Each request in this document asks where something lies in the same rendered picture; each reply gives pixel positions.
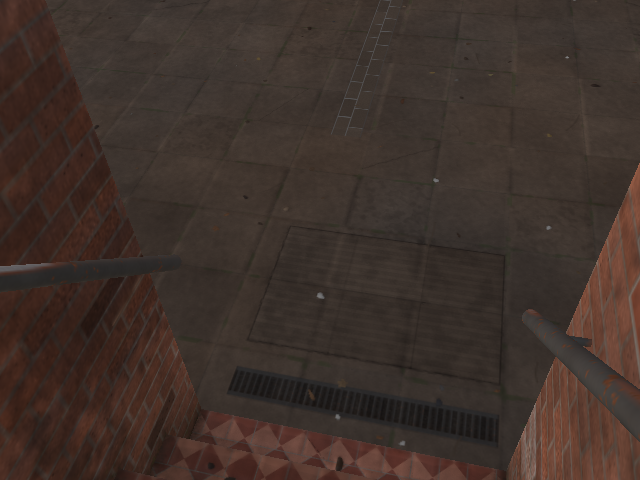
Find stairs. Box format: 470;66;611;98
114;409;506;480

